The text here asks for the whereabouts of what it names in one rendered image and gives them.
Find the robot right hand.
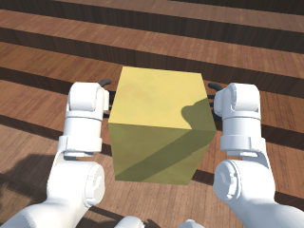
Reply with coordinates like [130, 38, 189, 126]
[207, 83, 223, 122]

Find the robot left hand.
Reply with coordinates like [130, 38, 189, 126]
[98, 79, 116, 119]

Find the robot left forearm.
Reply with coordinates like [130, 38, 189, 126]
[47, 82, 109, 196]

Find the robot left thigh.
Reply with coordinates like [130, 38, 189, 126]
[114, 216, 145, 228]

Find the left robot upper arm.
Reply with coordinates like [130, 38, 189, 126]
[0, 161, 105, 228]

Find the right robot upper arm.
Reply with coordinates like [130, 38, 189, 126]
[213, 159, 304, 228]

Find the robot right forearm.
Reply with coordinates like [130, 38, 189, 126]
[214, 83, 276, 192]

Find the carton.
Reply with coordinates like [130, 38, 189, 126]
[108, 66, 217, 185]

